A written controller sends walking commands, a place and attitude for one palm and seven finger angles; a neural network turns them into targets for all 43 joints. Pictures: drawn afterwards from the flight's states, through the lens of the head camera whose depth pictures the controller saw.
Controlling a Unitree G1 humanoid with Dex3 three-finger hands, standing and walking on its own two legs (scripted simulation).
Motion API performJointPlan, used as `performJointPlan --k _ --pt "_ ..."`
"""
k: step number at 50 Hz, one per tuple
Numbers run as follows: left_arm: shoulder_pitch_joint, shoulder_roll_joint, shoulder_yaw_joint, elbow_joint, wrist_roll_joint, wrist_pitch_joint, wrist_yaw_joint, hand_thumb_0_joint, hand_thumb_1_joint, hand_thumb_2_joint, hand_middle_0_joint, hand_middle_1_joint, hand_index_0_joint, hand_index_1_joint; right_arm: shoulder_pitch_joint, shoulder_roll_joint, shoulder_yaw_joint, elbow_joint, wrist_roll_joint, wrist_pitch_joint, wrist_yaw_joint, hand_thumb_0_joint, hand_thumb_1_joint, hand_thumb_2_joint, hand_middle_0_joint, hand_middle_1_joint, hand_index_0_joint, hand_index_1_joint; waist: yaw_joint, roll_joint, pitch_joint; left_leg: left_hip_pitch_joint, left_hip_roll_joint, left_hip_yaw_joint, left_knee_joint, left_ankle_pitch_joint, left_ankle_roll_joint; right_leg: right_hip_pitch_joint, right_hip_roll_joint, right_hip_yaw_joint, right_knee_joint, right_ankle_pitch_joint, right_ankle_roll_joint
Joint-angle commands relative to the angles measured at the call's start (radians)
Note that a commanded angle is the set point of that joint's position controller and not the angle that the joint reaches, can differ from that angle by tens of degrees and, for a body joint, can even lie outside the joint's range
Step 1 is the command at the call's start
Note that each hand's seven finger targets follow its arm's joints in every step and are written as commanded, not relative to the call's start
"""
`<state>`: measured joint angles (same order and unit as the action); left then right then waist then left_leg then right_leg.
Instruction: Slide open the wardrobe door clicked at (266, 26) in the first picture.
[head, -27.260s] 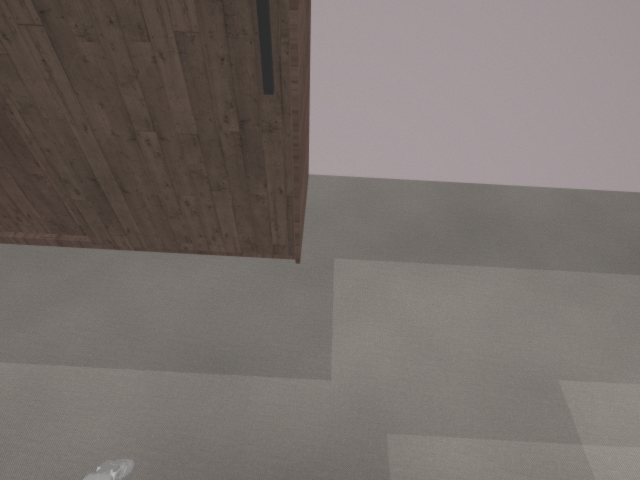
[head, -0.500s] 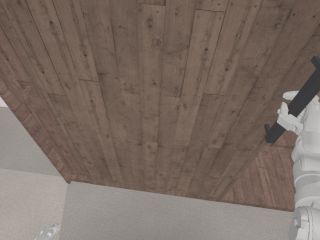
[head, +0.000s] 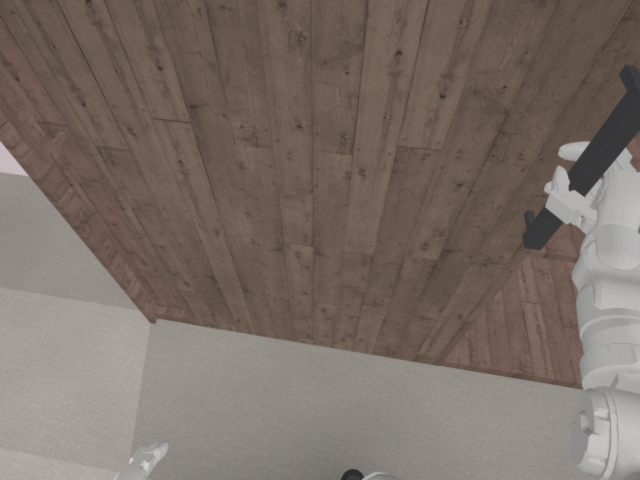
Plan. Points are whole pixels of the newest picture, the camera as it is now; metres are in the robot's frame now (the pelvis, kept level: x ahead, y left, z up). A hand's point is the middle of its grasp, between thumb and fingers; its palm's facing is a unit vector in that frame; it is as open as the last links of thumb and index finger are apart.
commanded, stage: stop walking and hold the door there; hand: right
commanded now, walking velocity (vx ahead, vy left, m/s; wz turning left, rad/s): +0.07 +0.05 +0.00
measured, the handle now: (573, 171) +0.48 -0.28 +0.12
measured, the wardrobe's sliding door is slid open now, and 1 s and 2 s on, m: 0.63 0.63 0.63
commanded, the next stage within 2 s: loosen the grip on the handle in 0.44 s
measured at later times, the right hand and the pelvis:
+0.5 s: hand (556, 195) +0.44 -0.25 +0.12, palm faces +0.38 +0.91 -0.19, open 5.5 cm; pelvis +0.02 +0.02 +0.00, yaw +1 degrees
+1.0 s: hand (563, 194) +0.45 -0.26 +0.12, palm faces +0.39 +0.90 -0.19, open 13.0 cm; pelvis -0.01 +0.01 -0.01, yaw -1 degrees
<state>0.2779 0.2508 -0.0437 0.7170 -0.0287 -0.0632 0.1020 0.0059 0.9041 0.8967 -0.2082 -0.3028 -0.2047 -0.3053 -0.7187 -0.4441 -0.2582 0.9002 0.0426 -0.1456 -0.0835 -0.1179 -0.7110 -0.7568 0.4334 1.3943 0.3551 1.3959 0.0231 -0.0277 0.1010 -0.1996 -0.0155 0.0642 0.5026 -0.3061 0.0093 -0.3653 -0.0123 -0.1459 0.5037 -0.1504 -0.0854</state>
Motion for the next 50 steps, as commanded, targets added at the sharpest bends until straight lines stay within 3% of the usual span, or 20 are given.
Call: performJointPlan --k 1,5,10,19,23,26,27,28,29,30,32,33,36,38,39,43,44,46,47,50 --pt "-0.002 0.187 0.064 -0.096 0.001 -0.045 0.024 0.0 0.9 0.9 -0.2 -0.3 -0.2 -0.3 -0.361 -0.199 0.007 -0.155 -0.007 -0.06 0.001 0.0 -0.9 -0.9 0.45 1.4 0.45 1.4 0.001 -0.082 -0.354 -0.037 0.045 -0.054 -0.008 -0.106 0.002 0.259 -0.272 0.4 -0.237 -0.164 0.001" --pt "0.013 0.196 0.068 -0.083 -0.003 -0.038 0.027 0.0 0.9 0.9 -0.2 -0.3 -0.2 -0.3 -0.331 -0.225 -0.006 -0.112 -0.01 -0.06 0.001 0.0 -0.9 -0.9 0.45 1.4 0.45 1.4 0.0 -0.076 -0.332 0.02 0.074 -0.076 -0.098 -0.024 0.006 0.223 -0.238 0.311 -0.176 -0.021 0.012" --pt "0.032 0.203 0.075 -0.079 -0.017 -0.024 0.024 0.0 0.9 0.9 -0.2 -0.3 -0.2 -0.3 -0.311 -0.285 -0.04 -0.065 -0.014 -0.055 0.003 0.0 -0.9 -0.9 0.45 1.4 0.45 1.4 0.009 0.012 -0.341 0.051 0.186 -0.18 -0.133 0.224 0.028 0.175 -0.164 0.179 -0.017 0.112 0.066" --pt "0.016 0.206 0.073 -0.083 -0.023 0.005 0.031 0.0 0.9 0.9 -0.2 -0.3 -0.2 -0.3 -0.244 -0.363 -0.114 0.016 -0.018 -0.06 0.008 0.0 -0.9 -0.9 0.45 1.4 0.45 1.4 -0.006 0.052 -0.316 0.075 0.181 -0.153 -0.09 0.466 -0.02 0.134 -0.144 0.154 0.03 0.179 0.06" --pt "0.014 0.211 0.074 -0.085 -0.022 0.006 0.034 0.0 0.9 0.9 -0.2 -0.3 -0.2 -0.3 -0.241 -0.371 -0.127 0.024 -0.017 -0.065 0.01 0.0 -0.9 -0.9 0.45 1.4 0.45 1.4 -0.011 0.044 -0.306 0.039 0.163 -0.147 -0.089 0.417 -0.034 0.162 -0.151 0.168 0.016 0.199 0.048" --pt "0.018 0.205 0.072 -0.091 -0.019 -0.001 0.032 0.0 0.9 0.9 -0.2 -0.3 -0.2 -0.3 -0.255 -0.318 -0.083 0.0 -0.017 -0.073 0.017 0.0 -0.9 -0.9 0.45 1.4 0.45 1.4 -0.007 0.027 -0.319 -0.003 0.131 -0.131 -0.088 0.299 -0.039 0.208 -0.172 0.196 -0.004 0.209 0.034" --pt "0.057 0.15 0.068 -0.184 -0.041 -0.059 -0.003 0.0 0.9 0.9 -0.2 -0.3 -0.2 -0.3 -0.948 -0.786 -0.37 -0.427 -0.172 -0.139 -0.012 0.0 -0.9 -0.9 0.45 1.4 0.45 1.4 0.006 -0.163 -0.277 -0.036 0.077 -0.143 -0.095 -0.062 -0.021 0.17 -0.099 0.175 -0.072 -0.057 0.038" --pt "0.08 0.186 0.123 -0.05 0.06 -0.051 -0.037 0.0 0.9 0.9 -0.2 -0.3 -0.2 -0.3 -0.829 -0.626 -0.293 0.014 -0.237 -0.004 0.069 0.0 -0.779 -0.842 0.45 1.4 0.45 1.4 0.06 0.108 -0.445 -0.094 0.038 -0.083 0.011 0.408 0.028 0.151 -0.021 0.11 0.016 0.203 0.034" --pt "0.119 0.189 0.124 -0.108 0.043 -0.049 -0.063 0.0 0.9 0.9 -0.2 -0.3 -0.2 -0.3 -0.622 -0.36 -0.176 -0.038 -0.147 0.025 0.091 0.0 -0.658 -0.783 0.45 1.4 0.45 1.4 0.085 0.245 -0.448 -0.125 -0.001 -0.046 0.013 0.516 -0.002 0.221 -0.019 0.127 0.045 0.322 0.014" --pt "0.138 0.228 0.144 -0.093 0.066 -0.062 -0.078 0.0 0.9 0.9 -0.2 -0.3 -0.2 -0.3 -0.545 -0.504 -0.339 -0.028 -0.149 0.006 0.098 0.0 -0.538 -0.725 0.45 1.4 0.45 1.4 0.043 0.177 -0.509 -0.131 0.012 -0.082 -0.001 0.53 -0.011 0.292 -0.027 0.136 0.038 0.354 0.021" --pt "0.083 0.187 0.118 -0.127 0.063 -0.046 -0.077 0.0 0.9 0.9 -0.2 -0.3 -0.2 -0.3 -0.545 -0.397 -0.213 -0.12 -0.144 0.017 0.097 0.0 -0.296 -0.608 0.45 1.4 0.45 1.4 0.028 -0.105 -0.462 -0.161 0.012 -0.095 -0.012 0.395 0.019 0.324 -0.02 0.135 0.052 0.317 0.031" --pt "0.093 0.18 0.111 -0.118 0.047 -0.038 -0.085 0.0 0.9 0.9 -0.2 -0.3 -0.2 -0.3 -0.574 -0.36 -0.151 -0.133 -0.156 0.026 0.087 0.0 -0.175 -0.55 0.45 1.4 0.45 1.4 0.047 -0.123 -0.429 -0.232 -0.006 -0.078 -0.019 0.25 0.029 0.311 -0.02 0.148 0.04 0.204 0.038" --pt "0.081 0.185 0.115 -0.128 0.026 -0.04 -0.083 0.0 0.9 0.9 -0.2 -0.3 -0.2 -0.3 -0.504 -0.296 -0.118 -0.12 -0.118 0.04 0.064 0.0 0.188 -0.375 0.45 1.4 0.45 1.4 0.041 -0.099 -0.412 -0.27 -0.014 -0.064 -0.029 0.064 0.035 0.271 -0.024 0.185 0.004 -0.044 0.043" --pt "0.081 0.194 0.114 -0.126 0.021 -0.042 -0.07 0.0 0.9 0.9 -0.2 -0.3 -0.2 -0.3 -0.551 -0.346 -0.146 -0.152 -0.088 0.046 0.059 0.0 0.429 -0.258 0.437 1.383 0.437 1.383 0.053 -0.015 -0.403 -0.239 -0.001 -0.087 -0.052 0.045 0.024 0.209 -0.024 0.179 0.008 -0.081 0.033" --pt "0.082 0.185 0.11 -0.118 0.013 -0.044 -0.067 0.0 0.9 0.9 -0.2 -0.3 -0.2 -0.3 -0.501 -0.28 -0.104 -0.088 -0.082 0.06 0.06 0.0 0.55 -0.2 0.423 1.367 0.423 1.367 0.057 0.013 -0.363 -0.258 -0.006 -0.079 -0.048 0.021 0.021 0.191 -0.021 0.175 0.007 -0.107 0.031" --pt "0.095 0.19 0.113 -0.1 0.015 -0.053 -0.059 0.0 0.9 0.9 -0.2 -0.3 -0.2 -0.3 -0.588 -0.31 -0.09 -0.193 -0.095 0.057 0.025 0.0 0.55 -0.2 0.37 1.3 0.37 1.3 0.065 -0.069 -0.397 -0.297 -0.007 -0.075 -0.043 -0.02 0.017 0.214 -0.028 0.206 -0.005 -0.174 0.038" --pt "0.097 0.185 0.112 -0.094 0.014 -0.055 -0.058 0.0 0.9 0.9 -0.2 -0.3 -0.2 -0.3 -0.538 -0.257 -0.068 -0.157 -0.088 0.065 0.017 0.0 0.55 -0.2 0.357 1.283 0.357 1.283 0.063 -0.047 -0.388 -0.303 -0.012 -0.066 -0.037 -0.023 0.018 0.219 -0.03 0.213 -0.009 -0.179 0.04" --pt "0.085 0.19 0.111 -0.092 0.014 -0.059 -0.056 0.0 0.9 0.9 -0.2 -0.3 -0.2 -0.3 -0.524 -0.256 -0.076 -0.215 -0.072 0.056 -0.001 0.0 0.55 -0.2 0.33 1.25 0.33 1.25 0.058 -0.051 -0.404 -0.302 -0.018 -0.057 -0.033 -0.024 0.016 0.237 -0.033 0.22 -0.011 -0.179 0.042" --pt "0.096 0.21 0.111 -0.078 0.02 -0.056 -0.044 0.0 0.9 0.9 -0.2 -0.3 -0.2 -0.3 -0.533 -0.446 -0.222 -0.195 -0.085 0.049 -0.017 0.0 0.55 -0.2 0.317 1.233 0.317 1.233 0.041 -0.029 -0.414 -0.272 -0.017 -0.06 -0.034 -0.021 0.018 0.208 -0.035 0.222 -0.008 -0.172 0.038" --pt "0.106 0.19 0.103 -0.071 0.023 -0.059 -0.048 0.0 0.9 0.9 -0.2 -0.3 -0.2 -0.3 -0.555 -0.354 -0.133 -0.206 -0.099 0.039 -0.019 0.0 0.55 -0.2 0.277 1.183 0.277 1.183 0.059 -0.072 -0.399 -0.298 -0.021 -0.052 -0.031 -0.017 0.014 0.236 -0.039 0.223 -0.019 -0.159 0.043"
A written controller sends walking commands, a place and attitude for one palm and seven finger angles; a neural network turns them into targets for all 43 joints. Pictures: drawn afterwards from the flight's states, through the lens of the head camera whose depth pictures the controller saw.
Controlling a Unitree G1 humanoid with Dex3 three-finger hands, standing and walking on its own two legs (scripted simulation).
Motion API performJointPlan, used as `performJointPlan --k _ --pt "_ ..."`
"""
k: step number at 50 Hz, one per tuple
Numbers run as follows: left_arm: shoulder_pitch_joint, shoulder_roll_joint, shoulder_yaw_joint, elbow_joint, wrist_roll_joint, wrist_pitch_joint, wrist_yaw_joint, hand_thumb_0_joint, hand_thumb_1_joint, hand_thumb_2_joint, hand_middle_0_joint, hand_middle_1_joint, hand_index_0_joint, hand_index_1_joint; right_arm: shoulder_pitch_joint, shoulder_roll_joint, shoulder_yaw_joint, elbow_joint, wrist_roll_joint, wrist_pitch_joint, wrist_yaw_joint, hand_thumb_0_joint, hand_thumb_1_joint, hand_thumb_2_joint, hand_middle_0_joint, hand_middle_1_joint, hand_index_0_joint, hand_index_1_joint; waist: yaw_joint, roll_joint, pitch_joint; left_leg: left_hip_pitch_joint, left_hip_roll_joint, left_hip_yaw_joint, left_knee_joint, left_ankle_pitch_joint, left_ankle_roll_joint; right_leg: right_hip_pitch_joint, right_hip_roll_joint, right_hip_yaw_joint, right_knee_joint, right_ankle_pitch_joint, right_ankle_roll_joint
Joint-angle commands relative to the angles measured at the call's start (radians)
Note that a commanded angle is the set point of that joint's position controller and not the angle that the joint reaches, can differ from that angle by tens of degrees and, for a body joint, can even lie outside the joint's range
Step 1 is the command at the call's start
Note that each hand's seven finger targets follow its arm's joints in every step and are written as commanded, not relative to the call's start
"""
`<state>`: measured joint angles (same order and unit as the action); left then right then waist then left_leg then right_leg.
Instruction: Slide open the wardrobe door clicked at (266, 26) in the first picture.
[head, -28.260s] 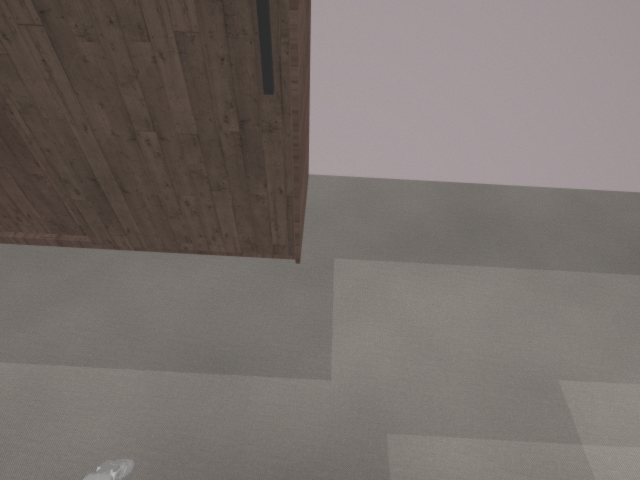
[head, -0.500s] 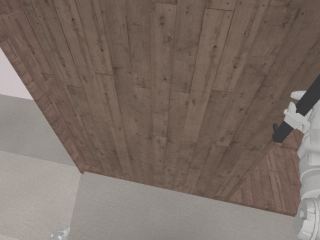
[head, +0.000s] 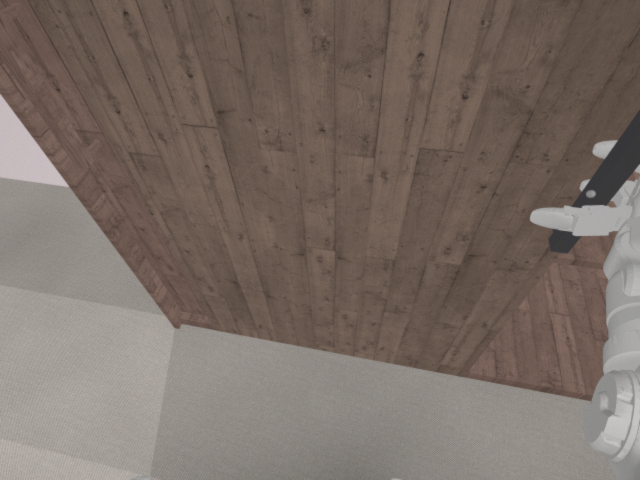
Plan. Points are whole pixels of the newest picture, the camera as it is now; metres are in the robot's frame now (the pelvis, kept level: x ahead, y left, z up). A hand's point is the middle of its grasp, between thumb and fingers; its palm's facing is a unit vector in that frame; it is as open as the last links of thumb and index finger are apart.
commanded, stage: loosen the grip on the handle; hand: right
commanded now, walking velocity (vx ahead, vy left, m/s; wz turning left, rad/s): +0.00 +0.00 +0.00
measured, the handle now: (601, 170) +0.50 -0.29 +0.13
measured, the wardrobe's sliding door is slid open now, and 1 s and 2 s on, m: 0.63 0.63 0.63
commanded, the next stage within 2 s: slip the hand off the handle in 0.12 s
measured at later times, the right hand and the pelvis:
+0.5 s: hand (625, 199) +0.45 -0.31 +0.13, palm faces +0.43 +0.88 -0.21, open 14.2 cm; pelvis +0.02 +0.01 +0.00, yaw +0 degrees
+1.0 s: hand out of the picture +0.44 -0.35 +0.12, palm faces +0.39 +0.90 -0.21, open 14.7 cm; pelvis +0.03 +0.00 +0.00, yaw +1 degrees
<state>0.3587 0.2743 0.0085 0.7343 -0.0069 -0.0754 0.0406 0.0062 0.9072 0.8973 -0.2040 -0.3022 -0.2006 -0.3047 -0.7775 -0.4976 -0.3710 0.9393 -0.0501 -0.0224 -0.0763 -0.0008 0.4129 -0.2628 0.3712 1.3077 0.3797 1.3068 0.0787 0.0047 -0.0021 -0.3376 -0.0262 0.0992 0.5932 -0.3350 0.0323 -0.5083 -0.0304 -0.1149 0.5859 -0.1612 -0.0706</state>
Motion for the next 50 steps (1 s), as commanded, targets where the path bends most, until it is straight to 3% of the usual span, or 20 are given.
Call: performJointPlan --k 1,3,5,7,8,10,12,13,17,21,23,26,35,38,40,41,43,44,48,50 --pt "0.018 0.17 0.052 -0.093 0.001 -0.048 0.016 0.0 0.9 0.9 -0.2 -0.3 -0.2 -0.3 -0.467 -0.286 -0.014 -0.254 -0.002 -0.083 -0.027 0.0 0.55 -0.2 0.263 1.167 0.263 1.167 -0.002 -0.122 -0.313 -0.159 -0.012 -0.085 -0.119 0.009 -0.008 0.392 -0.02 0.191 -0.099 -0.151 0.031" --pt "0.031 0.176 0.057 -0.096 0.004 -0.051 0.018 0.0 0.9 0.9 -0.2 -0.3 -0.2 -0.3 -0.447 -0.332 -0.053 -0.309 0.003 -0.09 -0.026 0.0 0.55 -0.2 0.25 1.15 0.25 1.15 -0.014 -0.116 -0.372 -0.123 -0.014 -0.09 -0.122 0.064 -0.006 0.422 -0.024 0.192 -0.092 -0.055 0.03" --pt "0.028 0.166 0.053 -0.091 -0.003 -0.051 0.019 0.0 0.9 0.9 -0.2 -0.3 -0.2 -0.3 -0.444 -0.254 -0.001 -0.307 0.019 -0.082 -0.018 0.0 0.55 -0.2 0.25 1.15 0.25 1.15 0.002 -0.091 -0.32 -0.146 -0.019 -0.08 -0.128 0.059 -0.01 0.426 -0.028 0.197 -0.098 -0.065 0.03" --pt "0.024 0.173 0.052 -0.084 -0.001 -0.053 0.029 0.0 0.9 0.9 -0.2 -0.3 -0.2 -0.3 -0.402 -0.279 -0.034 -0.295 0.032 -0.073 -0.024 0.0 0.55 -0.2 0.25 1.15 0.25 1.15 -0.002 -0.069 -0.308 -0.123 -0.019 -0.081 -0.132 0.086 -0.01 0.412 -0.024 0.185 -0.085 -0.029 0.025" --pt "0.027 0.175 0.053 -0.085 -0.003 -0.053 0.025 0.0 0.9 0.9 -0.2 -0.3 -0.2 -0.3 -0.419 -0.303 -0.043 -0.335 0.029 -0.072 -0.025 0.0 0.55 -0.2 0.25 1.15 0.25 1.15 -0.008 -0.103 -0.338 -0.117 -0.016 -0.087 -0.134 0.097 -0.011 0.428 -0.023 0.186 -0.091 -0.009 0.028" --pt "0.024 0.165 0.051 -0.082 -0.004 -0.054 0.024 0.0 0.9 0.9 -0.2 -0.3 -0.2 -0.3 -0.434 -0.245 0.002 -0.348 0.025 -0.064 -0.028 0.0 0.55 -0.2 0.25 1.15 0.25 1.15 0.007 -0.106 -0.319 -0.144 -0.022 -0.074 -0.129 0.094 -0.012 0.454 -0.029 0.2 -0.098 -0.012 0.032" --pt "0.034 0.178 0.045 -0.074 0.003 -0.043 0.032 0.0 0.9 0.9 -0.2 -0.3 -0.2 -0.3 -0.305 -0.329 -0.085 -0.23 0.022 -0.054 -0.028 0.0 0.55 -0.2 0.25 1.15 0.25 1.15 -0.018 -0.06 -0.258 -0.112 -0.017 -0.082 -0.139 0.098 -0.01 0.366 -0.016 0.176 -0.084 -0.002 0.024" --pt "0.031 0.177 0.045 -0.08 0.001 -0.039 0.03 0.0 0.9 0.9 -0.2 -0.3 -0.2 -0.3 -0.346 -0.365 -0.095 -0.276 0.019 -0.064 -0.021 0.0 0.55 -0.2 0.25 1.15 0.25 1.15 -0.016 -0.078 -0.295 -0.094 -0.012 -0.087 -0.133 0.119 -0.013 0.373 -0.015 0.168 -0.081 0.023 0.025" --pt "0.025 0.171 0.044 -0.094 -0.001 -0.024 0.04 0.0 0.9 0.9 -0.2 -0.3 -0.2 -0.3 -0.285 -0.401 -0.132 -0.263 0.029 -0.066 0.008 0.0 0.55 -0.2 0.25 1.15 0.25 1.15 -0.027 -0.043 -0.306 -0.057 -0.012 -0.093 -0.128 0.171 -0.016 0.359 -0.011 0.145 -0.055 0.084 0.018" --pt "0.024 0.173 0.04 -0.096 -0.008 -0.017 0.045 0.0 0.9 0.9 -0.2 -0.3 -0.2 -0.3 -0.336 -0.432 -0.12 -0.253 0.027 -0.076 0.046 0.0 0.55 -0.2 0.25 1.15 0.25 1.15 -0.011 -0.097 -0.292 -0.091 -0.013 -0.099 -0.122 0.151 -0.019 0.354 -0.011 0.143 -0.05 0.055 0.021" --pt "0.036 0.175 0.047 -0.1 -0.006 -0.019 0.044 0.0 0.9 0.9 -0.2 -0.3 -0.2 -0.3 -0.34 -0.449 -0.132 -0.293 0.031 -0.099 0.063 0.0 0.55 -0.2 0.25 1.15 0.25 1.15 -0.016 -0.11 -0.358 -0.073 -0.013 -0.107 -0.115 0.2 -0.02 0.39 -0.007 0.141 -0.032 0.11 0.019" --pt "0.038 0.175 0.045 -0.092 -0.014 -0.016 0.046 0.0 0.9 0.9 -0.2 -0.3 -0.2 -0.3 -0.295 -0.413 -0.101 -0.234 0.048 -0.102 0.105 0.0 0.55 -0.2 0.25 1.15 0.25 1.15 -0.001 -0.094 -0.311 -0.097 -0.014 -0.106 -0.11 0.218 -0.022 0.374 -0.005 0.138 -0.018 0.118 0.016" --pt "0.069 0.192 0.045 -0.084 -0.027 -0.007 0.055 0.0 0.9 0.9 -0.2 -0.3 -0.2 -0.3 -0.318 -0.545 -0.176 -0.158 0.068 -0.124 0.195 0.0 0.55 -0.2 0.25 1.15 0.25 1.15 0.002 -0.07 -0.3 -0.095 0.001 -0.133 -0.093 0.274 -0.035 0.296 0.0 0.131 0.015 0.12 0.013" --pt "0.078 0.196 0.044 -0.085 -0.026 -0.005 0.057 0.0 0.9 0.9 -0.2 -0.3 -0.2 -0.3 -0.354 -0.596 -0.186 -0.148 0.053 -0.153 0.214 0.0 0.55 -0.2 0.25 1.15 0.25 1.15 0.005 -0.139 -0.329 -0.119 -0.002 -0.136 -0.085 0.241 -0.032 0.302 0.0 0.131 0.025 0.11 0.012" --pt "0.09 0.201 0.044 -0.079 -0.025 -0.003 0.057 0.0 0.9 0.9 -0.2 -0.3 -0.2 -0.3 -0.375 -0.611 -0.189 -0.112 0.047 -0.168 0.222 0.0 0.55 -0.2 0.25 1.15 0.25 1.15 0.015 -0.133 -0.32 -0.159 -0.01 -0.122 -0.086 0.186 -0.029 0.306 -0.006 0.145 0.023 0.084 0.012" --pt "0.085 0.196 0.045 -0.087 -0.024 -0.004 0.056 0.0 0.9 0.9 -0.2 -0.3 -0.2 -0.3 -0.351 -0.56 -0.151 -0.125 0.051 -0.176 0.23 0.0 0.55 -0.2 0.25 1.15 0.25 1.15 0.008 -0.154 -0.341 -0.162 -0.014 -0.117 -0.083 0.179 -0.025 0.337 -0.004 0.149 0.022 0.092 0.015" --pt "0.089 0.198 0.051 -0.101 -0.026 -0.005 0.053 0.0 0.9 0.9 -0.2 -0.3 -0.2 -0.3 -0.254 -0.555 -0.174 -0.161 0.068 -0.182 0.24 0.0 0.55 -0.2 0.25 1.15 0.25 1.15 -0.021 -0.175 -0.405 -0.138 -0.016 -0.113 -0.076 0.211 -0.019 0.382 -0.007 0.153 0.025 0.146 0.016" --pt "0.074 0.194 0.049 -0.102 -0.029 -0.004 0.053 0.0 0.9 0.9 -0.2 -0.3 -0.2 -0.3 -0.224 -0.515 -0.151 -0.16 0.081 -0.173 0.244 0.0 0.55 -0.2 0.25 1.15 0.25 1.15 -0.016 -0.162 -0.371 -0.144 -0.02 -0.105 -0.078 0.208 -0.019 0.375 -0.007 0.153 0.024 0.143 0.016" --pt "0.056 0.2 0.054 -0.134 -0.039 -0.008 0.05 0.0 0.9 0.9 -0.2 -0.3 -0.2 -0.3 -0.112 -0.532 -0.211 -0.267 0.116 -0.137 0.236 0.0 0.55 -0.2 0.25 1.15 0.25 1.15 -0.057 -0.131 -0.399 -0.097 -0.021 -0.095 -0.074 0.241 -0.019 0.373 -0.005 0.156 0.008 0.182 0.013" --pt "0.038 0.193 0.052 -0.142 -0.041 -0.012 0.05 0.0 0.9 0.9 -0.2 -0.3 -0.2 -0.3 -0.093 -0.506 -0.206 -0.321 0.119 -0.116 0.221 0.0 0.55 -0.2 0.25 1.15 0.25 1.15 -0.048 -0.119 -0.362 -0.112 -0.026 -0.086 -0.076 0.233 -0.021 0.375 -0.01 0.158 0.002 0.184 0.013"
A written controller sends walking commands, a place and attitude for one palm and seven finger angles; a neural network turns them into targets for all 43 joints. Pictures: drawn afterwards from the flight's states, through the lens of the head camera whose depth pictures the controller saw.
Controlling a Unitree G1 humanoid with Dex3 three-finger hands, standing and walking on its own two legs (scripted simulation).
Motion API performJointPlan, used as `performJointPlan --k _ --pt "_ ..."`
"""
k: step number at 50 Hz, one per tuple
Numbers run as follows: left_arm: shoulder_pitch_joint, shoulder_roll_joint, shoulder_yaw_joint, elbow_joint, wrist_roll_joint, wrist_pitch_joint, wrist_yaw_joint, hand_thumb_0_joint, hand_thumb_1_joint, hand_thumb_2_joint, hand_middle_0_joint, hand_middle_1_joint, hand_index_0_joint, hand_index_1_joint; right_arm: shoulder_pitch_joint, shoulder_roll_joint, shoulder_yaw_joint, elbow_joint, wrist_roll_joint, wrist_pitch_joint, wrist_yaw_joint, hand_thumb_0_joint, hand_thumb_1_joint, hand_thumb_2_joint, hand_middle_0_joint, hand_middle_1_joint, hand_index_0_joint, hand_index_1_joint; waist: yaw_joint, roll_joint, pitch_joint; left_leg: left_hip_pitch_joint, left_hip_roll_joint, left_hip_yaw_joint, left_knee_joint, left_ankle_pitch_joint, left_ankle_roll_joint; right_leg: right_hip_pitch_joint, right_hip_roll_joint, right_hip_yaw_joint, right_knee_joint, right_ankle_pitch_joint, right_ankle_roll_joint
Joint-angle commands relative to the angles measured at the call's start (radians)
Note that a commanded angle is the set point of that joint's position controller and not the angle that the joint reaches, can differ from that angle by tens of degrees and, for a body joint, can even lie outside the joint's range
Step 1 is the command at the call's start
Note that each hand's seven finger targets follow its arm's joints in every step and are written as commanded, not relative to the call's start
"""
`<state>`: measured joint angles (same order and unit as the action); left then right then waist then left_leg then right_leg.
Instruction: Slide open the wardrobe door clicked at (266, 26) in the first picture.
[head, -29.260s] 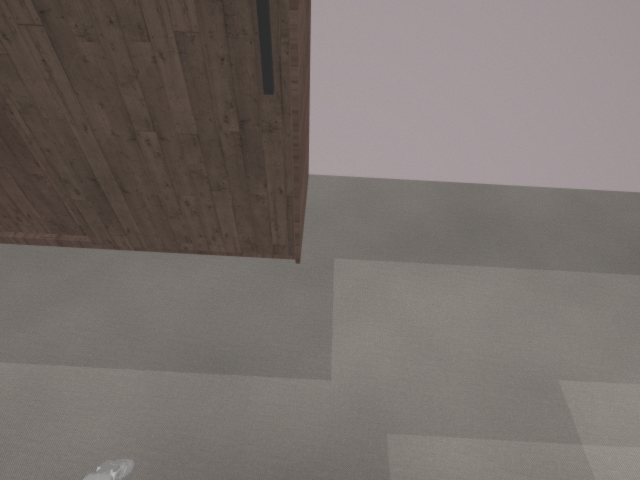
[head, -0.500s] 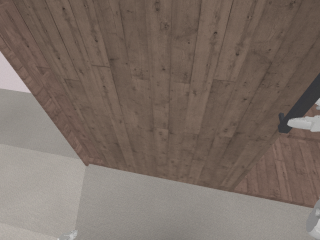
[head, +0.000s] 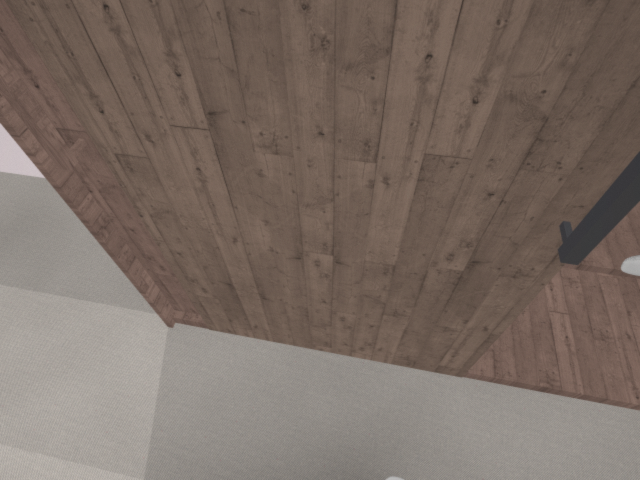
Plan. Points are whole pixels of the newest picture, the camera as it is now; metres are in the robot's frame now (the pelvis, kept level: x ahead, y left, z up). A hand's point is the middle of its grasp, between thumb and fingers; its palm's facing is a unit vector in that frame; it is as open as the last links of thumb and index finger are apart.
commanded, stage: slip the hand off the handle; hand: right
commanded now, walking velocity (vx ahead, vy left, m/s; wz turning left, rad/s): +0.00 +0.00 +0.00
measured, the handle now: (618, 181) +0.46 -0.30 +0.13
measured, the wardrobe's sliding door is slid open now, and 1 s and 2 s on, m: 0.63 0.63 0.63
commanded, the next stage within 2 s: draw the hand back to the body in 0.50 s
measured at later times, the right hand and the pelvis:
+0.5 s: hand out of the picture +0.30 -0.36 +0.12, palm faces +0.44 +0.87 -0.20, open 14.7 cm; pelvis -0.01 +0.00 +0.01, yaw -2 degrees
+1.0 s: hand out of the picture +0.25 -0.31 +0.15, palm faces +0.19 +0.98 -0.03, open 14.7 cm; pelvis -0.02 +0.00 +0.01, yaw -1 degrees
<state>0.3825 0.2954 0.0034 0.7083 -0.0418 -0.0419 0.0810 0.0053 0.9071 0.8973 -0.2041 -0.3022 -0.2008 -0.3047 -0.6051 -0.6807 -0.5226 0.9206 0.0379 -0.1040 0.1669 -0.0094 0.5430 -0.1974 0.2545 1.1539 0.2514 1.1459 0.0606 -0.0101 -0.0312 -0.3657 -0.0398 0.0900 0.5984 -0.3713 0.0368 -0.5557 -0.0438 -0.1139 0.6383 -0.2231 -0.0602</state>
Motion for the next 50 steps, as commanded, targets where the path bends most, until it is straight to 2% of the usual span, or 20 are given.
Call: performJointPlan --k 1,2,4,7,14,16,18,19,23,26,28,29,31,32,33,38,39,40,44,50 --pt "0.01 0.171 0.06 -0.12 -0.004 -0.047 0.009 0.0 0.9 0.9 -0.2 -0.3 -0.2 -0.3 -0.201 -0.337 -0.086 -0.322 0.031 -0.027 -0.032 0.0 0.55 -0.2 0.25 1.15 0.25 1.15 -0.047 -0.089 -0.343 -0.067 -0.015 -0.075 -0.079 0.27 -0.025 0.421 0.003 0.155 -0.052 0.253 0.004" --pt "-0.002 0.172 0.057 -0.132 -0.003 -0.049 0.012 0.0 0.9 0.9 -0.2 -0.3 -0.2 -0.3 -0.166 -0.364 -0.113 -0.365 0.031 -0.026 -0.043 0.0 0.55 -0.2 0.25 1.15 0.25 1.15 -0.058 -0.094 -0.343 -0.045 -0.014 -0.078 -0.074 0.286 -0.024 0.413 0.004 0.15 -0.049 0.264 0.001" --pt "-0.029 0.157 0.053 -0.143 -0.002 -0.058 0.008 0.0 0.9 0.9 -0.2 -0.3 -0.2 -0.3 -0.146 -0.319 -0.092 -0.468 0.036 -0.021 -0.056 0.0 0.55 -0.2 0.25 1.15 0.25 1.15 -0.058 -0.136 -0.344 -0.048 -0.016 -0.075 -0.073 0.286 -0.024 0.438 0.002 0.151 -0.056 0.279 0.007" --pt "-0.053 0.151 0.05 -0.156 -0.002 -0.065 0.015 0.0 0.9 0.9 -0.2 -0.3 -0.2 -0.3 -0.019 -0.32 -0.136 -0.522 0.052 0.004 -0.063 0.0 0.55 -0.2 0.25 1.15 0.25 1.15 -0.073 -0.111 -0.317 -0.022 -0.017 -0.073 -0.074 0.294 -0.025 0.42 0.001 0.141 -0.056 0.286 0.005" --pt "-0.115 0.131 0.037 -0.158 -0.011 -0.094 0.039 0.0 0.9 0.9 -0.2 -0.3 -0.2 -0.3 0.015 -0.201 -0.046 -0.651 0.078 0.063 -0.045 0.0 0.55 -0.2 0.25 1.15 0.25 1.15 -0.055 -0.143 -0.267 -0.068 -0.02 -0.059 -0.107 0.198 -0.023 0.468 -0.005 0.168 -0.1 0.194 0.015" --pt "-0.136 0.129 0.03 -0.151 -0.017 -0.104 0.047 0.0 0.9 0.9 -0.2 -0.3 -0.2 -0.3 -0.001 -0.148 -0.003 -0.64 0.092 0.076 -0.039 0.0 0.55 -0.2 0.25 1.15 0.25 1.15 -0.038 -0.093 -0.21 -0.091 -0.018 -0.055 -0.125 0.157 -0.025 0.454 -0.006 0.182 -0.12 0.122 0.014" --pt "-0.148 0.134 0.027 -0.153 -0.019 -0.114 0.053 0.0 0.9 0.9 -0.2 -0.3 -0.2 -0.3 -0.014 -0.17 -0.015 -0.674 0.097 0.082 -0.039 0.0 0.55 -0.2 0.25 1.15 0.25 1.15 -0.048 -0.113 -0.22 -0.08 -0.011 -0.06 -0.133 0.146 -0.022 0.457 -0.003 0.187 -0.132 0.095 0.016" --pt "-0.163 0.124 0.023 -0.156 -0.02 -0.119 0.054 0.0 0.9 0.9 -0.2 -0.3 -0.2 -0.3 -0.003 -0.123 0.028 -0.684 0.094 0.087 -0.04 0.0 0.55 -0.2 0.25 1.15 0.25 1.15 -0.047 -0.116 -0.218 -0.079 -0.011 -0.057 -0.135 0.137 -0.022 0.466 -0.002 0.187 -0.137 0.082 0.017" --pt "-0.185 0.127 0.015 -0.151 -0.017 -0.136 0.062 0.0 0.9 0.9 -0.2 -0.3 -0.2 -0.3 -0.02 -0.153 0.004 -0.707 0.094 0.088 -0.053 0.0 0.55 -0.2 0.25 1.15 0.25 1.15 -0.055 -0.107 -0.23 -0.053 -0.001 -0.066 -0.153 0.126 -0.02 0.465 0.004 0.187 -0.15 0.049 0.017" --pt "-0.208 0.115 0.006 -0.151 -0.018 -0.148 0.062 0.0 0.9 0.9 -0.2 -0.3 -0.2 -0.3 -0.014 -0.119 0.035 -0.725 0.087 0.081 -0.06 0.0 0.55 -0.2 0.25 1.15 0.25 1.15 -0.056 -0.121 -0.207 -0.055 -0.003 -0.057 -0.158 0.101 -0.018 0.478 0.002 0.201 -0.174 0.01 0.023" --pt "-0.207 0.12 0.006 -0.142 -0.011 -0.154 0.065 0.0 0.9 0.9 -0.2 -0.3 -0.2 -0.3 -0.034 -0.17 -0.008 -0.736 0.085 0.074 -0.072 0.0 0.55 -0.2 0.25 1.15 0.25 1.15 -0.063 -0.117 -0.233 -0.029 0.0 -0.064 -0.168 0.115 -0.017 0.479 0.006 0.19 -0.17 0.031 0.02" --pt "-0.216 0.111 -0.001 -0.142 -0.013 -0.155 0.064 0.0 0.9 0.9 -0.2 -0.3 -0.2 -0.3 -0.013 -0.126 0.026 -0.716 0.085 0.078 -0.071 0.0 0.55 -0.2 0.25 1.15 0.25 1.15 -0.061 -0.121 -0.204 -0.032 0.0 -0.061 -0.171 0.11 -0.017 0.474 0.008 0.187 -0.173 0.026 0.021" --pt "-0.217 0.115 -0.001 -0.13 -0.013 -0.157 0.067 0.0 0.9 0.9 -0.2 -0.3 -0.2 -0.3 -0.002 -0.143 0.008 -0.663 0.085 0.085 -0.072 0.0 0.55 -0.2 0.25 1.15 0.25 1.15 -0.061 -0.103 -0.168 -0.036 0.004 -0.064 -0.185 0.087 -0.02 0.449 0.009 0.184 -0.184 -0.012 0.022" --pt "-0.211 0.13 -0.003 -0.126 -0.027 -0.161 0.075 0.0 0.9 0.9 -0.2 -0.3 -0.2 -0.3 -0.025 -0.053 0.052 -0.684 0.228 0.055 0.041 0.0 0.55 -0.2 0.25 1.15 0.25 1.15 -0.031 -0.059 -0.213 0.029 0.007 -0.075 -0.197 0.137 -0.011 0.499 0.015 0.175 -0.172 0.037 0.022" --pt "-0.225 0.132 0.003 -0.132 -0.032 -0.169 0.082 0.0 0.9 0.9 -0.2 -0.3 -0.2 -0.3 -0.029 -0.155 -0.019 -0.705 0.25 0.04 0.101 0.0 0.55 -0.2 0.25 1.15 0.25 1.15 -0.066 -0.072 -0.262 0.061 0.009 -0.084 -0.197 0.173 -0.013 0.516 0.016 0.166 -0.158 0.082 0.018" --pt "-0.246 0.128 -0.014 -0.178 -0.038 -0.196 0.085 0.0 0.9 0.9 -0.2 -0.3 -0.2 -0.3 0.128 -0.184 -0.053 -0.623 0.326 0.007 0.309 0.0 0.55 -0.2 0.25 1.15 0.25 1.15 -0.088 -0.099 -0.17 0.048 0.017 -0.102 -0.19 0.229 -0.032 0.466 0.027 0.155 -0.141 0.114 0.014" --pt "-0.245 0.127 -0.013 -0.195 -0.039 -0.201 0.076 0.0 0.9 0.9 -0.2 -0.3 -0.2 -0.3 0.177 -0.204 -0.09 -0.635 0.334 0.01 0.314 0.0 0.55 -0.2 0.25 1.15 0.25 1.15 -0.108 -0.09 -0.179 0.058 0.018 -0.096 -0.183 0.234 -0.031 0.458 0.028 0.161 -0.148 0.12 0.015" --pt "-0.258 0.117 -0.015 -0.215 -0.043 -0.207 0.069 0.0 0.9 0.9 -0.2 -0.3 -0.2 -0.3 0.229 -0.159 -0.057 -0.649 0.336 0.022 0.315 0.0 0.55 -0.2 0.25 1.15 0.25 1.15 -0.112 -0.084 -0.165 0.051 0.017 -0.09 -0.179 0.217 -0.031 0.452 0.026 0.156 -0.151 0.104 0.016" --pt "-0.262 0.119 -0.008 -0.25 -0.049 -0.225 0.05 0.0 0.9 0.9 -0.2 -0.3 -0.2 -0.3 0.297 -0.144 -0.097 -0.759 0.362 0.057 0.275 0.0 0.55 -0.2 0.25 1.15 0.25 1.15 -0.125 -0.047 -0.183 0.055 0.026 -0.109 -0.181 0.208 -0.047 0.446 0.019 0.157 -0.148 0.098 0.016" --pt "-0.286 0.111 -0.008 -0.239 -0.049 -0.242 0.056 0.0 0.9 0.9 -0.2 -0.3 -0.2 -0.3 0.329 -0.061 -0.032 -0.928 0.35 0.071 0.226 0.0 0.55 -0.2 0.25 1.15 0.25 1.15 -0.106 -0.083 -0.148 0.031 0.017 -0.111 -0.198 0.165 -0.054 0.487 0.013 0.157 -0.158 0.072 0.016"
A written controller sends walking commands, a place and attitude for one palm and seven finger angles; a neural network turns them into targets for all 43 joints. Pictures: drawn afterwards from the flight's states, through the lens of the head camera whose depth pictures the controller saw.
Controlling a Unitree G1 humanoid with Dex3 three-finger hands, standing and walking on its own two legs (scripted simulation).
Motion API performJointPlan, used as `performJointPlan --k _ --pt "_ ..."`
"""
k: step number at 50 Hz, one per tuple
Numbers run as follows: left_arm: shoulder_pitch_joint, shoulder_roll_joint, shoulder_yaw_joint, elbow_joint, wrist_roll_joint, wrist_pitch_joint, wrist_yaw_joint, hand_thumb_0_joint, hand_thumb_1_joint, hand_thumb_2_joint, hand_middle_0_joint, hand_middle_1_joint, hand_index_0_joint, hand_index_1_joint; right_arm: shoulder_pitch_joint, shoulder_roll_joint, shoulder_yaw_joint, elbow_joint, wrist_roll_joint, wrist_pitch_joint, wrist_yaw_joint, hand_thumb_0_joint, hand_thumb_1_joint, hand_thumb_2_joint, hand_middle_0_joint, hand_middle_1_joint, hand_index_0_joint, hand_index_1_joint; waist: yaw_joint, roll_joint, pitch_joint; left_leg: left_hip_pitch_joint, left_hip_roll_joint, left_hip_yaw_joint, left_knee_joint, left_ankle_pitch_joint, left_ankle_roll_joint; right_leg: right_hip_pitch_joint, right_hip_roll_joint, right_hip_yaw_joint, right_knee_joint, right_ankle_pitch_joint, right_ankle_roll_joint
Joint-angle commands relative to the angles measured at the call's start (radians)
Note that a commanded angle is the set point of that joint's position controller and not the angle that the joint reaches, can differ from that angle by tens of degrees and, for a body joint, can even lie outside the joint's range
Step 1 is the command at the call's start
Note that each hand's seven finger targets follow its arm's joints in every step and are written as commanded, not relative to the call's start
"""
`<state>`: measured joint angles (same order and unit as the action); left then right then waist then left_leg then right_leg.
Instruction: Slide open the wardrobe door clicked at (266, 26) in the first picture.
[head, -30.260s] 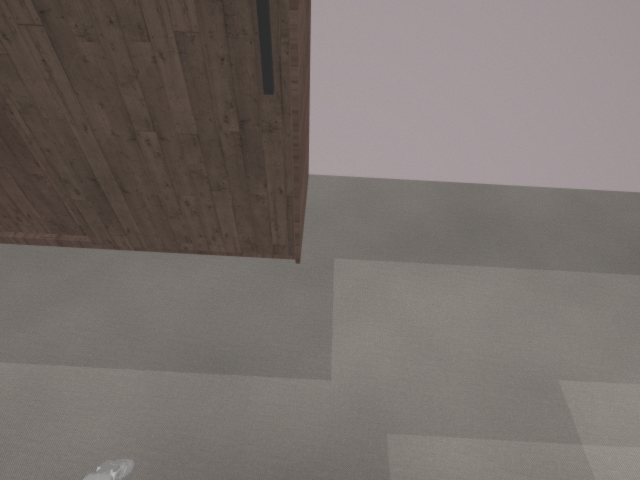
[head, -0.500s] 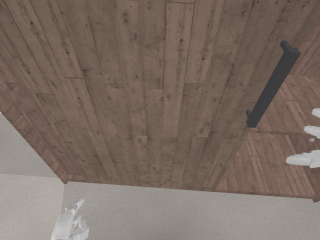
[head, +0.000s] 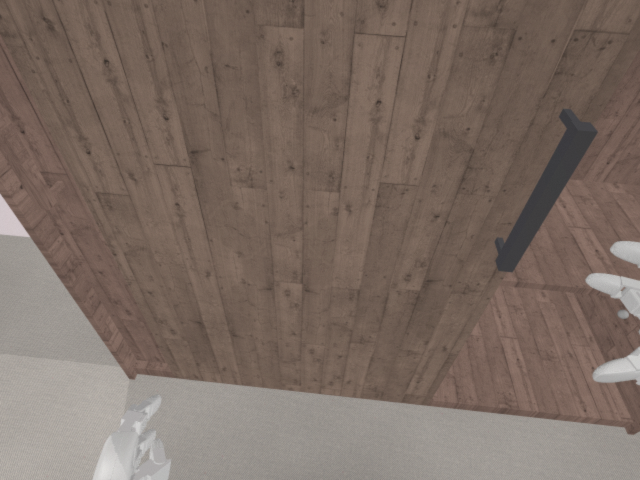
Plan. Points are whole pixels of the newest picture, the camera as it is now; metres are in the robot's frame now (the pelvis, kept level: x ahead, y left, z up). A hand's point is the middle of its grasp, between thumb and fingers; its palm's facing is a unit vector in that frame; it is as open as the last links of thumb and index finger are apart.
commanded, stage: draw the hand back to the body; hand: right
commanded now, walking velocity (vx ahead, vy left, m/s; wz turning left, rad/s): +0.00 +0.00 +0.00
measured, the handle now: (533, 198) +0.48 -0.30 +0.13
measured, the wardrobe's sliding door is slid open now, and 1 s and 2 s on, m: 0.63 0.63 0.63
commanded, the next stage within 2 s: step back with the hand held close in 1.20 s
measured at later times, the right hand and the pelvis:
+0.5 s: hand out of the picture +0.22 -0.30 +0.15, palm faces +0.53 +0.79 -0.29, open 12.0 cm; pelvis +0.01 -0.01 +0.01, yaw +0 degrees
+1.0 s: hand (608, 364) +0.20 -0.24 +0.17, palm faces +0.47 +0.80 -0.37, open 7.7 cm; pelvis +0.02 +0.02 +0.01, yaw +0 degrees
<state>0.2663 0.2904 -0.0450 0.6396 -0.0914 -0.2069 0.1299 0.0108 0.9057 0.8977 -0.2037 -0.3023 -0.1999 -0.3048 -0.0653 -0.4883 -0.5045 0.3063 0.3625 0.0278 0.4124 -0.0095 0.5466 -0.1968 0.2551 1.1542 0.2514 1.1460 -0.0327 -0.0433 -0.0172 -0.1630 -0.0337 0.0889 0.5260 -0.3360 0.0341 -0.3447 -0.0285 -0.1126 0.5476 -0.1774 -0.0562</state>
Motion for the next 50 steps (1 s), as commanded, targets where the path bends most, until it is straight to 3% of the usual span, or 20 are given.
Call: performJointPlan --k 1,6,7,8,9,12,13,14,15,17,18,19,23,24,33,36,38,41,43,50 --pt "-0.171 0.12 0.04 -0.17 0.001 -0.079 0.008 0.0 0.9 0.9 -0.2 -0.3 -0.2 -0.3 -0.211 -0.268 -0.068 -0.343 0.03 -0.061 -0.024 0.0 0.55 -0.2 0.25 1.15 0.25 1.15 -0.016 -0.05 -0.164 -0.169 0.011 -0.111 -0.13 0.122 -0.053 0.277 -0.003 0.161 -0.075 0.022 0.014" --pt "-0.201 0.11 0.029 -0.162 0.004 -0.084 0.018 0.0 0.9 0.9 -0.2 -0.3 -0.2 -0.3 -0.168 -0.244 -0.061 -0.443 0.031 -0.031 -0.047 0.0 0.369 -0.287 0.244 1.044 0.244 1.044 -0.02 -0.066 -0.128 -0.155 0.006 -0.099 -0.151 0.105 -0.048 0.291 -0.003 0.163 -0.104 0.006 0.017" --pt "-0.173 0.109 0.042 -0.141 0.052 -0.08 -0.001 0.0 0.9 0.9 -0.2 -0.3 -0.2 -0.3 -0.169 -0.355 -0.114 -0.49 -0.125 -0.081 -0.247 0.0 0.332 -0.305 0.242 1.023 0.242 1.023 -0.025 -0.096 -0.05 -0.174 0.031 -0.128 -0.237 0.057 -0.013 0.25 0.002 0.15 -0.119 -0.04 0.035" --pt "-0.189 0.1 0.039 -0.129 0.059 -0.079 -0.005 0.0 0.9 0.9 -0.2 -0.3 -0.2 -0.3 -0.071 -0.207 -0.032 -0.444 -0.145 -0.095 -0.33 0.0 0.296 -0.322 0.241 1.001 0.241 1.001 -0.007 -0.079 0.004 -0.173 0.031 -0.104 -0.254 0.028 -0.006 0.244 0.0 0.158 -0.15 -0.086 0.045" --pt "-0.18 0.09 0.044 -0.123 0.055 -0.074 -0.014 0.0 0.9 0.9 -0.2 -0.3 -0.2 -0.3 0.025 -0.135 0.016 -0.456 -0.173 -0.106 -0.387 0.0 0.26 -0.34 0.24 0.98 0.24 0.98 -0.005 -0.049 0.03 -0.155 0.03 -0.092 -0.256 0.008 -0.006 0.252 -0.013 0.16 -0.18 -0.127 0.047" --pt "-0.193 0.093 0.054 -0.118 0.058 -0.062 -0.026 0.0 0.9 0.9 -0.2 -0.3 -0.2 -0.3 0.046 -0.111 0.051 -0.613 -0.219 -0.147 -0.486 0.0 0.151 -0.393 0.236 0.916 0.236 0.916 -0.007 -0.039 -0.057 -0.065 0.019 -0.087 -0.255 0.033 -0.008 0.307 -0.022 0.153 -0.232 -0.138 0.042" --pt "-0.196 0.107 0.053 -0.113 0.066 -0.06 -0.028 0.0 0.9 0.9 -0.2 -0.3 -0.2 -0.3 0.003 -0.176 0.002 -0.637 -0.236 -0.156 -0.509 0.0 0.115 -0.41 0.235 0.895 0.235 0.895 -0.014 -0.056 -0.096 -0.055 0.014 -0.094 -0.262 0.044 -0.006 0.326 -0.02 0.15 -0.241 -0.119 0.041" --pt "-0.198 0.087 0.057 -0.109 0.068 -0.056 -0.028 0.0 0.9 0.9 -0.2 -0.3 -0.2 -0.3 0.04 -0.107 0.054 -0.638 -0.245 -0.158 -0.521 0.0 0.079 -0.428 0.234 0.874 0.234 0.874 -0.007 -0.055 -0.075 -0.043 0.011 -0.085 -0.259 0.052 -0.006 0.336 -0.024 0.147 -0.251 -0.104 0.042" --pt "-0.201 0.092 0.052 -0.106 0.069 -0.052 -0.03 0.0 0.9 0.9 -0.2 -0.3 -0.2 -0.3 0.035 -0.121 0.042 -0.635 -0.254 -0.162 -0.533 0.0 0.043 -0.445 0.232 0.853 0.232 0.853 -0.01 -0.047 -0.071 -0.047 0.008 -0.087 -0.27 0.053 -0.008 0.344 -0.021 0.143 -0.26 -0.105 0.042" --pt "-0.203 0.088 0.059 -0.101 0.069 -0.039 -0.031 0.0 0.9 0.9 -0.2 -0.3 -0.2 -0.3 0.085 -0.082 0.069 -0.63 -0.258 -0.159 -0.545 0.0 -0.03 -0.48 0.23 0.81 0.23 0.81 -0.009 -0.011 -0.044 -0.016 0.006 -0.085 -0.282 0.06 -0.008 0.339 -0.021 0.135 -0.267 -0.083 0.039" --pt "-0.209 0.094 0.057 -0.096 0.072 -0.036 -0.033 0.0 0.9 0.9 -0.2 -0.3 -0.2 -0.3 0.049 -0.123 0.039 -0.655 -0.269 -0.166 -0.551 0.0 -0.066 -0.497 0.229 0.789 0.229 0.789 -0.011 -0.048 -0.063 -0.026 0.003 -0.089 -0.29 0.07 -0.008 0.361 -0.018 0.131 -0.27 -0.07 0.04" --pt "-0.211 0.076 0.059 -0.1 0.074 -0.034 -0.033 0.0 0.9 0.9 -0.2 -0.3 -0.2 -0.3 0.092 -0.065 0.082 -0.674 -0.269 -0.167 -0.552 0.0 -0.102 -0.515 0.227 0.767 0.227 0.767 -0.01 -0.066 -0.05 -0.006 0.004 -0.083 -0.282 0.08 -0.005 0.363 -0.019 0.134 -0.275 -0.053 0.043" --pt "-0.223 0.083 0.058 -0.104 0.08 -0.022 -0.04 0.0 0.9 0.9 -0.2 -0.3 -0.2 -0.3 0.144 -0.105 0.04 -0.726 -0.277 -0.172 -0.559 0.0 -0.248 -0.585 0.223 0.683 0.223 0.683 -0.026 -0.04 -0.078 0.026 -0.001 -0.081 -0.293 0.119 -0.004 0.381 -0.013 0.127 -0.271 0.012 0.043" --pt "-0.225 0.067 0.061 -0.107 0.082 -0.018 -0.042 0.0 0.9 0.9 -0.2 -0.3 -0.2 -0.3 0.216 -0.053 0.073 -0.733 -0.272 -0.169 -0.557 0.0 -0.284 -0.603 0.221 0.661 0.221 0.661 -0.025 -0.058 -0.054 0.036 0.0 -0.078 -0.287 0.127 -0.002 0.379 -0.017 0.126 -0.27 0.036 0.044" --pt "-0.228 0.067 0.067 -0.129 0.086 0.005 -0.059 0.0 0.9 0.9 -0.2 -0.3 -0.2 -0.3 0.373 -0.075 0.038 -0.851 -0.272 -0.171 -0.55 0.0 -0.61 -0.76 0.21 0.47 0.21 0.47 -0.035 -0.038 -0.049 0.043 0.005 -0.082 -0.295 0.199 -0.008 0.38 -0.012 0.102 -0.237 0.128 0.043" --pt "-0.226 0.055 0.071 -0.135 0.086 0.01 -0.061 0.0 0.9 0.9 -0.2 -0.3 -0.2 -0.3 0.439 -0.028 0.076 -0.878 -0.268 -0.17 -0.547 0.0 -0.719 -0.813 0.206 0.406 0.206 0.406 -0.027 -0.027 -0.01 0.03 0.006 -0.078 -0.29 0.193 -0.013 0.371 -0.015 0.098 -0.233 0.125 0.042" --pt "-0.225 0.066 0.072 -0.137 0.089 0.008 -0.061 0.0 0.9 0.9 -0.2 -0.3 -0.2 -0.3 0.437 -0.069 0.046 -0.911 -0.272 -0.176 -0.55 0.0 -0.791 -0.848 0.204 0.364 0.204 0.364 -0.034 -0.018 -0.031 0.032 0.009 -0.083 -0.293 0.227 -0.014 0.375 -0.007 0.092 -0.219 0.144 0.037" --pt "-0.227 0.05 0.073 -0.138 0.087 0.01 -0.06 0.0 0.9 0.9 -0.2 -0.3 -0.2 -0.3 0.502 -0.02 0.083 -0.92 -0.268 -0.178 -0.546 0.0 -0.9 -0.9 0.2 0.3 0.2 0.3 -0.029 -0.023 0.009 0.019 0.015 -0.085 -0.294 0.222 -0.02 0.363 -0.006 0.083 -0.211 0.132 0.034" --pt "-0.228 0.06 0.076 -0.132 0.087 0.013 -0.057 0.0 0.9 0.9 -0.2 -0.3 -0.2 -0.3 0.471 -0.058 0.05 -0.91 -0.269 -0.181 -0.549 0.0 -0.9 -0.9 0.2 0.3 0.2 0.3 -0.031 0.004 0.005 0.008 0.018 -0.095 -0.304 0.242 -0.022 0.364 -0.001 0.077 -0.201 0.135 0.029" --pt "-0.233 0.05 0.073 -0.125 0.088 0.022 -0.047 0.0 0.9 0.9 -0.2 -0.3 -0.2 -0.3 0.447 -0.049 0.06 -0.891 -0.268 -0.185 -0.548 0.0 -0.9 -0.9 0.2 0.3 0.2 0.3 -0.031 0.006 0.011 0.008 0.031 -0.105 -0.307 0.284 -0.032 0.371 0.008 0.068 -0.189 0.146 0.023"
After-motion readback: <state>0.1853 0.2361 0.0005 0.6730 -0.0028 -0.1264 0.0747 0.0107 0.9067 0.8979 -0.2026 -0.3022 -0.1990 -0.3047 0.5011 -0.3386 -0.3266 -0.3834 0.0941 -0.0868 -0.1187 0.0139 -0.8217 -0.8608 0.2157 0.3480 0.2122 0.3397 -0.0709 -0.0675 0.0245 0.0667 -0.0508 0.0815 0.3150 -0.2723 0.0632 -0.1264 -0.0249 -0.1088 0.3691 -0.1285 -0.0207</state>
